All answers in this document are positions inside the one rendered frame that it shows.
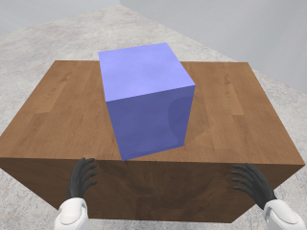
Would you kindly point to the carton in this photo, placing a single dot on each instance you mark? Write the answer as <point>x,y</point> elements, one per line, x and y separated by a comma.
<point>148,97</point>

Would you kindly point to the right robot forearm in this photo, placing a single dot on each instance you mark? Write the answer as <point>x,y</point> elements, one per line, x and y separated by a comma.
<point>279,216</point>

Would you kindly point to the right robot hand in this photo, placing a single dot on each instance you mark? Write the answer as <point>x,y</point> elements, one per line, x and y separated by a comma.
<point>258,185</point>

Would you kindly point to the left robot hand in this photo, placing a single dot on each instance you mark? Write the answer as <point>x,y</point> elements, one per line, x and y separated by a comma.
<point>76,187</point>

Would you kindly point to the left robot forearm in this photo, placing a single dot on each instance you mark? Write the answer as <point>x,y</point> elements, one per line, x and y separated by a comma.
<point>72,215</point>

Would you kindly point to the pedestal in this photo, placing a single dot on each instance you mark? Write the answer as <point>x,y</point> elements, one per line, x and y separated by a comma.
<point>231,122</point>

